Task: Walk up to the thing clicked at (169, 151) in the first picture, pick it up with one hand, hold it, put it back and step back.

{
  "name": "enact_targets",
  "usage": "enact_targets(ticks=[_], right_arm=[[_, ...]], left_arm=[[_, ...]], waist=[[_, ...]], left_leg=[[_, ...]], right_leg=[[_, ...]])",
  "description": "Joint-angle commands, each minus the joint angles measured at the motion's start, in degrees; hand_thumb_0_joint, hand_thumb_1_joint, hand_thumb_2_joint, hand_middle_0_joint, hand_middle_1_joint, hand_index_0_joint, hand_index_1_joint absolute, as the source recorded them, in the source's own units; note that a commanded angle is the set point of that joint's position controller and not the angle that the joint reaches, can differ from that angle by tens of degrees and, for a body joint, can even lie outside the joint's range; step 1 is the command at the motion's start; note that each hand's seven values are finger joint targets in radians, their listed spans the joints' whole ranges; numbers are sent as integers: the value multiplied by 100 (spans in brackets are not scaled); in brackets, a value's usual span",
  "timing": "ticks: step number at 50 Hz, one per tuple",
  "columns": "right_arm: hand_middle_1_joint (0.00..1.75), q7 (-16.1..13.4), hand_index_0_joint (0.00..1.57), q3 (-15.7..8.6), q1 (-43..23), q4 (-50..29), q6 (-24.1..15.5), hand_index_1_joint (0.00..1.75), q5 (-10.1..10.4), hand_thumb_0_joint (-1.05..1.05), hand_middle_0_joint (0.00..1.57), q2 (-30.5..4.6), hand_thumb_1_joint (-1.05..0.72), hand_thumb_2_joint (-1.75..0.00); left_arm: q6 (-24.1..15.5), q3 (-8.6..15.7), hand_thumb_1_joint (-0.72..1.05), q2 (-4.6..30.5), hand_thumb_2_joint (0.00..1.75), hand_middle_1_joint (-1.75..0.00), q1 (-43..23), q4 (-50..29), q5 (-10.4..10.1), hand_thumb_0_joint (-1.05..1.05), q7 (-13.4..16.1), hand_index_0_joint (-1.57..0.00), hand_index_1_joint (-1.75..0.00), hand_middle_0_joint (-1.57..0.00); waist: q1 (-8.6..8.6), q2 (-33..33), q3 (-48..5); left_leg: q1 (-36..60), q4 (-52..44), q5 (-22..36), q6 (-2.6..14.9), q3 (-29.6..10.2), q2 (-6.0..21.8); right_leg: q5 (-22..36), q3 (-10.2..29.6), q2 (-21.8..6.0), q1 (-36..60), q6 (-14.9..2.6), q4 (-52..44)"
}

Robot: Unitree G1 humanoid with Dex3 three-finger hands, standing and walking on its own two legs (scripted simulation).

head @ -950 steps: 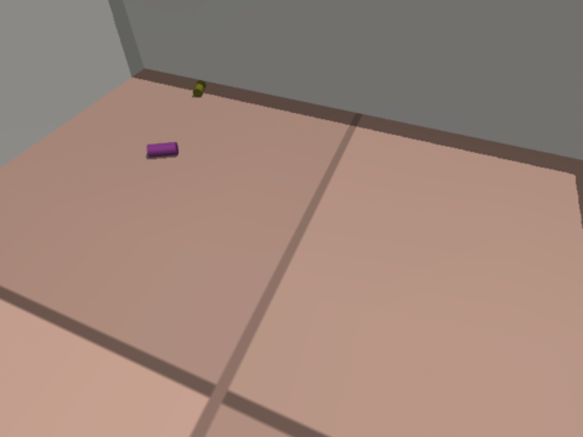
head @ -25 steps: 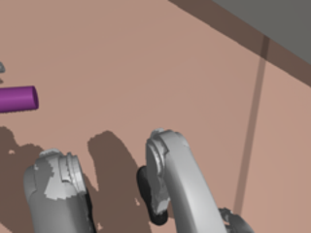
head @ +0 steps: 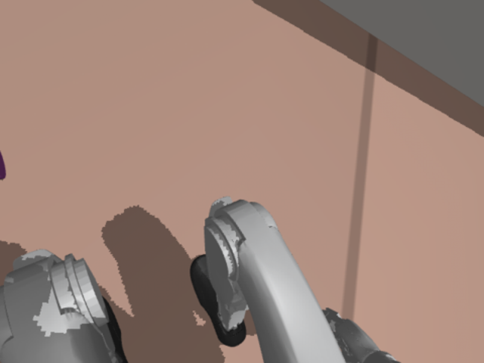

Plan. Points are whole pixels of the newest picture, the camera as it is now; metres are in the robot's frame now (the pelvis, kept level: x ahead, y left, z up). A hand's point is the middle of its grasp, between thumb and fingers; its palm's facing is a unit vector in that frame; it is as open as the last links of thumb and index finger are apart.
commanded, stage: rest palm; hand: left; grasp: from above
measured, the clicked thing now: out of the picture +0.47 +0.34 -0.28
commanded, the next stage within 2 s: close in 1.00 s
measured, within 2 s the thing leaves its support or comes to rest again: neither
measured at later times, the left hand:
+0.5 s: hand out of the picture +0.45 +0.33 -0.23, palm faces -0.46 -0.10 -0.88, open 14.1 cm
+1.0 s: hand out of the picture +0.45 +0.33 -0.25, palm faces -0.46 -0.09 -0.88, open 13.9 cm
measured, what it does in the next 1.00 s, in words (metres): stands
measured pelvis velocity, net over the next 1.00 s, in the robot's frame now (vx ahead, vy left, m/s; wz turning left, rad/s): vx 0.00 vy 0.01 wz -0.05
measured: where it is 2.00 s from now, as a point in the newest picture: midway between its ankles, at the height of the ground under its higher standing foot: (171, 337)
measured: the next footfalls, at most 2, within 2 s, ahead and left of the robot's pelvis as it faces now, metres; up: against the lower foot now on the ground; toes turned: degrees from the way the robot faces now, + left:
none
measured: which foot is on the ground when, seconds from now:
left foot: down 0.00-1.00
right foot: down 0.00-1.00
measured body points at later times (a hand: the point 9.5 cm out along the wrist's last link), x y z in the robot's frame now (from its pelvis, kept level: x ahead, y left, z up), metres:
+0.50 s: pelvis +0.00 +0.00 -0.01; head +0.27 +0.13 +0.33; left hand +0.47 +0.34 -0.18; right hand +0.08 -0.26 -0.07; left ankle +0.08 +0.13 -0.28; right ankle +0.10 -0.10 -0.28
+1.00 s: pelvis +0.00 +0.01 -0.01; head +0.27 +0.14 +0.33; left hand +0.47 +0.33 -0.20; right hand +0.07 -0.24 -0.07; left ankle +0.08 +0.13 -0.28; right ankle +0.10 -0.10 -0.28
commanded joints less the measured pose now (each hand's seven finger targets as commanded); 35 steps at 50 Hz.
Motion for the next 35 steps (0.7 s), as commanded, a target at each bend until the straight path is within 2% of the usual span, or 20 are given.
enact_targets(ticks=[1,2,3,5,6,7,8,9,10,11,15,17,19,20,22,24,26,30,34,35], right_arm=[[30,-88,20,-475,1023,-70,-81,30,-38,0,20,-1724,-90,-90],[30,-90,20,-424,935,-131,-87,30,-43,0,20,-1723,-90,-90],[30,-98,20,-420,959,-108,-73,30,-48,0,20,-1758,-90,-90],[30,-75,20,-397,949,-130,-81,30,-65,0,20,-1761,-90,-90],[30,-52,20,-376,985,-129,-88,30,-113,0,20,-1778,-90,-90],[30,-36,20,-361,950,-122,-96,30,-103,0,20,-1787,-90,-90],[30,-32,20,-346,958,-89,-73,30,-116,0,20,-1813,-90,-90],[30,-24,20,-319,922,-94,-80,30,-110,0,20,-1795,-90,-90],[30,-18,20,-302,899,-124,-95,30,-142,0,20,-1829,-90,-90],[30,-2,20,-288,902,-159,-101,30,-154,0,20,-1840,-90,-90],[30,27,20,-299,873,-109,-152,30,-192,0,20,-1917,-90,-90],[30,63,20,-293,744,-166,-206,30,-198,0,20,-1879,-90,-90],[30,71,20,-322,862,-134,-234,30,-202,0,20,-1984,-90,-90],[30,62,20,-313,788,-128,-241,30,-215,0,20,-1949,-90,-90],[30,103,20,-298,746,-165,-287,30,-242,0,20,-1936,-90,-90],[30,135,20,-246,799,-108,-325,30,-210,0,20,-1897,-90,-90],[30,116,20,-259,784,-119,-332,30,-221,0,20,-1939,-90,-90],[30,166,20,-264,729,-133,-370,30,-229,0,20,-1961,-91,-90],[30,165,20,-224,720,-153,-380,30,-242,0,20,-1982,-90,-90],[30,188,20,-200,704,-135,-389,30,-249,0,20,-1958,-90,-90]], left_arm=[[-121,324,-54,1596,100,-99,-1379,-676,-218,0,208,-6,-99,-7],[-199,199,-54,1530,100,-99,-1512,-815,-228,0,205,-6,-99,-7],[-240,378,-55,1810,100,-99,-1463,-899,-211,0,229,-6,-99,-7],[-293,342,-55,1763,100,-98,-1399,-1023,-196,0,270,-6,-98,-7],[-283,327,-54,1723,99,-99,-1202,-781,-164,0,298,-6,-99,-6],[-313,308,-54,1624,101,-97,-1240,-806,-230,0,339,-6,-98,-7],[-328,398,-54,1780,101,-97,-1179,-730,-199,0,396,-6,-98,-6],[-356,272,-54,1659,102,-97,-1225,-725,-200,0,426,-6,-97,-7],[-353,355,-54,1800,101,-98,-1192,-690,-144,0,472,-6,-98,-7],[-327,243,-53,1715,101,-97,-1164,-643,-77,0,482,-6,-98,-7],[-320,426,-54,1875,103,-97,-1191,-603,-29,0,674,-6,-98,-7],[-271,187,-52,1537,100,-98,-1179,-256,-17,0,697,-7,-98,-7],[-258,344,-52,1818,103,-98,-1391,-560,27,0,732,-7,-99,-8],[-260,363,-52,1847,102,-98,-1390,-553,25,0,760,-7,-99,-8],[-214,190,-52,1613,101,-99,-1270,-313,20,0,754,-7,-99,-8],[-182,207,-51,1606,102,-100,-1307,-221,-25,0,734,-7,-100,-8],[-212,259,-50,1782,102,-100,-1426,-445,-25,0,739,-8,-101,-9],[-179,107,-51,1569,99,-101,-1349,-289,-75,0,710,-7,-101,-7],[-205,206,-50,1797,99,-100,-1341,-542,-94,0,750,-8,-100,-8],[-177,136,-50,1729,98,-100,-1204,-250,-72,0,736,-8,-100,-8]], waist=[[-31,2506,-3813],[-47,2588,-3836],[-4,2615,-3935],[57,2810,-4091],[-45,2727,-3980],[-41,2627,-3915],[-42,2649,-3951],[-25,2641,-3847],[-59,2675,-3819],[-69,2710,-3734],[-85,2778,-3718],[-203,2687,-3278],[-243,2855,-3387],[-168,2947,-3546],[-268,2848,-3398],[-363,2631,-3136],[-247,2873,-3469],[-312,2876,-3356],[-197,2981,-3578],[-251,2885,-3383]], left_leg=[[2901,-1126,780,104,414,23],[2888,-1128,730,95,397,24],[2981,-1104,753,99,374,46],[3200,-1079,971,77,373,60],[3149,-1043,1026,94,358,60],[3080,-1043,987,97,343,63],[3072,-1018,1097,101,333,88],[2998,-1016,989,107,325,72],[3043,-1014,1020,110,327,83],[3094,-1028,1012,97,317,85],[3188,-1040,1028,68,264,114],[2997,-1105,722,49,221,113],[3178,-1095,809,32,203,112],[3232,-1122,798,14,197,129],[3142,-1049,855,41,217,134],[2859,-1008,670,64,210,109],[3195,-1033,860,27,181,131],[3130,-1001,883,19,161,144],[3244,-994,1027,15,190,148],[3116,-954,951,27,175,160]], right_leg=[[1381,-199,177,1988,-182,-1370],[1316,-214,180,1995,-197,-1383],[1339,-212,193,2064,-199,-1376],[1519,-254,198,2139,-192,-1321],[1589,-233,217,2175,-183,-1295],[1561,-301,218,2126,-165,-1320],[1685,-271,251,2264,-161,-1335],[1592,-308,250,2116,-162,-1337],[1622,-310,249,2162,-162,-1342],[1606,-313,255,2100,-179,-1296],[1609,-421,263,2032,-187,-1239],[1341,-476,261,1708,-208,-1199],[1397,-494,242,1739,-201,-1181],[1408,-488,256,1832,-226,-1178],[1509,-469,263,1847,-194,-1209],[1371,-489,248,1715,-173,-1200],[1499,-505,237,1828,-193,-1187],[1538,-518,267,1841,-189,-1146],[1655,-513,280,2038,-177,-1179],[1603,-477,285,1972,-185,-1147]])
